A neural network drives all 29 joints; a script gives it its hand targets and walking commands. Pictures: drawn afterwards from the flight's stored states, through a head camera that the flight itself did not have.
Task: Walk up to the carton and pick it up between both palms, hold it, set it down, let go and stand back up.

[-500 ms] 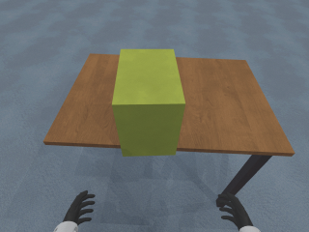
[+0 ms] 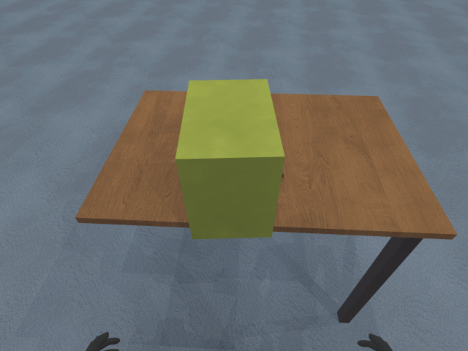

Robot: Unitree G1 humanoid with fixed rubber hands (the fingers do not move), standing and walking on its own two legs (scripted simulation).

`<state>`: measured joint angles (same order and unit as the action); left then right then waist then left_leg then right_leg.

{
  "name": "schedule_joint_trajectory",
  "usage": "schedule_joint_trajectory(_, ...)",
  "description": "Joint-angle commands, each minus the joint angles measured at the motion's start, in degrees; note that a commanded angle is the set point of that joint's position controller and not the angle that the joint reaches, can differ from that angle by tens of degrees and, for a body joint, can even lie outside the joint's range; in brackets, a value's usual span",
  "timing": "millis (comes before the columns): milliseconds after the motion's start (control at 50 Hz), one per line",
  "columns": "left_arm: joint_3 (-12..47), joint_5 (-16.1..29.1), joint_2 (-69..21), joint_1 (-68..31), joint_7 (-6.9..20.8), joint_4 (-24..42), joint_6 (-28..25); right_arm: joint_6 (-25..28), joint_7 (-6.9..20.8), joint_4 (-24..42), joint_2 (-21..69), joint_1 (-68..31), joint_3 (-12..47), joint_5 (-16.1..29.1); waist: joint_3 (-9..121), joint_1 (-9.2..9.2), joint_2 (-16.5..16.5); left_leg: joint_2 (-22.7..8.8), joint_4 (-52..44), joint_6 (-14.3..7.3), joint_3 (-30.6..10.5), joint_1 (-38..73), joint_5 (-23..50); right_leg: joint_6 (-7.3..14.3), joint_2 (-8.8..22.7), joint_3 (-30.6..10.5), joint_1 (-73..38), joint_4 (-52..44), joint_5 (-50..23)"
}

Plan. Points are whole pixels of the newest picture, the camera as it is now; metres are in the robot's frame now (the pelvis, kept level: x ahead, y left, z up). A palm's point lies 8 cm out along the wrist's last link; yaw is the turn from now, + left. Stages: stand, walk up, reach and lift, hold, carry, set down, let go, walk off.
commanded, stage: stand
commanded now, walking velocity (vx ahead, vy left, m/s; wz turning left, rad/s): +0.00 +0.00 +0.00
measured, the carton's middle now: (230, 158) +0.49 +0.01 +0.06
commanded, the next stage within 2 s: none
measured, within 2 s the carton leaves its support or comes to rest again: neither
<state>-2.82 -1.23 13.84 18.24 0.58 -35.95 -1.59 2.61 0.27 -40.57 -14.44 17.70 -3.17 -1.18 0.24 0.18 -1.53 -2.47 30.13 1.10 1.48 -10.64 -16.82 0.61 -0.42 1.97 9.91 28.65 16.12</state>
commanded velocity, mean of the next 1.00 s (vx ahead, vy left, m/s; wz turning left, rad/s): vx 0.00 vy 0.00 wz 0.00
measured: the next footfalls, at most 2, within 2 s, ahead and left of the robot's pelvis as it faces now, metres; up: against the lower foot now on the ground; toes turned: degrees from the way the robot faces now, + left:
none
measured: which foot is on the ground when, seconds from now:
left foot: down 0.00-1.00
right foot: down 0.00-1.00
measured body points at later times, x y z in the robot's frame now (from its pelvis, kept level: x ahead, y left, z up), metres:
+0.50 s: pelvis -0.03 +0.02 +0.00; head -0.05 +0.03 +0.45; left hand +0.05 +0.28 -0.12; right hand +0.05 -0.23 -0.12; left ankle +0.00 +0.13 -0.74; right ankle -0.01 -0.11 -0.74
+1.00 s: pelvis -0.04 +0.03 +0.00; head -0.05 +0.03 +0.45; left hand +0.02 +0.29 -0.13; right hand +0.04 -0.23 -0.12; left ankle +0.00 +0.13 -0.74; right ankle -0.01 -0.11 -0.74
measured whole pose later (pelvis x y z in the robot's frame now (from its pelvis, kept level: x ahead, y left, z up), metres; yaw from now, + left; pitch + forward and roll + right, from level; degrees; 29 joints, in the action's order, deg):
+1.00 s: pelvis -0.04 +0.03 +0.00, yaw +0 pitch -3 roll +0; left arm -0.2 -1.0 14.1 22.2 -0.4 -43.4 -1.5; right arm 1.2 0.1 -42.8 -14.0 20.1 -1.3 -0.4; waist -1.0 0.1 -0.3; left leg 0.6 31.7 -1.7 2.3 -14.5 -14.5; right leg -2.2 2.3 0.0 14.2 31.0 14.0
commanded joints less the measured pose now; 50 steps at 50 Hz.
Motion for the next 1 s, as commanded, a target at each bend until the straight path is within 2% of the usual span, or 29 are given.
schedule_joint_trajectory(0, -1.5, 0.0, 7.4, -1.1, -0.2, 5.0, -1.4, 0.9, -0.1, 5.2, -6.9, 0.1, -1.3, 0.0, -1.2, -0.13, 2.3, -3.2, -4.4, -2.4, -4.2, -0.8, 12.1, 0.7, 5.6, -5.7, 2.3, -5.9, -11.9)
schedule_joint_trajectory(20, -1.4, 0.0, 7.3, -0.6, -0.2, 4.6, -1.4, 0.9, 0.0, 4.9, -7.1, 0.3, -1.2, 0.0, -1.7, 0.04, 1.5, -3.3, -4.5, -2.6, -4.1, -1.3, 11.4, 0.6, 5.6, -5.8, 2.6, -5.8, -11.1)
schedule_joint_trajectory(120, -0.7, 0.2, 7.6, 0.6, -0.4, 3.5, -1.0, 0.5, 0.0, 4.3, -7.6, 1.9, -0.8, 0.3, -3.8, -0.10, 1.8, -3.2, -6.2, -2.7, -5.2, -4.0, 6.1, 0.4, 5.3, -5.7, 3.0, -5.9, -5.0)
schedule_joint_trajectory(260, -0.3, 0.3, 8.1, 1.5, -0.6, 2.1, -0.9, 0.4, 0.0, 4.5, -7.3, 2.9, -0.1, 0.4, -5.0, -0.18, 0.9, -2.9, -7.5, -2.9, -6.0, -5.9, 1.9, 0.1, 5.2, -5.7, 4.0, -5.7, -1.3)
schedule_joint_trajectory(320, -0.1, 0.3, 7.6, 1.4, -0.6, 1.7, -1.0, 0.4, 0.0, 3.9, -7.4, 3.5, -0.4, 0.7, -4.5, -0.39, 2.3, -3.1, -7.5, -3.0, -6.2, -6.2, 1.5, 0.3, 5.4, -5.8, 3.8, -5.3, -2.0)
schedule_joint_trajectory(400, 0.1, 0.3, 7.4, 2.4, -0.7, 0.8, -0.9, 0.2, 0.0, 3.8, -7.5, 3.2, -0.4, 0.7, -5.1, -0.03, 0.4, -3.3, -8.9, -3.2, -6.9, -8.0, -2.0, 0.2, 5.3, -5.8, 3.7, -4.6, -0.6)
schedule_joint_trajectory(560, 0.3, 0.1, 7.3, 3.9, -0.8, -1.0, -0.9, -0.1, 0.0, 3.5, -7.6, 3.3, -0.4, 0.7, -6.0, 0.02, -0.1, -3.5, -10.8, -3.4, -8.2, -10.2, -7.6, -0.2, 4.9, -5.6, 4.1, -3.8, 1.1)
schedule_joint_trajectory(740, 0.6, 0.1, 7.3, 5.2, -1.0, -2.6, -0.9, -0.4, -0.2, 2.7, -7.7, 3.6, -0.3, 0.7, -6.0, -0.14, 0.4, -3.4, -10.9, -3.4, -8.6, -10.0, -8.4, -0.2, 4.9, -5.8, 5.0, -3.6, 1.4)
schedule_joint_trajectory(980, 0.8, 0.3, 7.6, 5.9, -1.2, -4.1, -0.7, -0.7, -0.4, 1.5, -7.5, 3.7, 0.1, 0.8, -5.4, -0.25, 1.3, -3.1, -9.8, -3.2, -8.0, -8.3, -4.8, -0.1, 5.3, -6.4, 5.5, -3.9, -0.1)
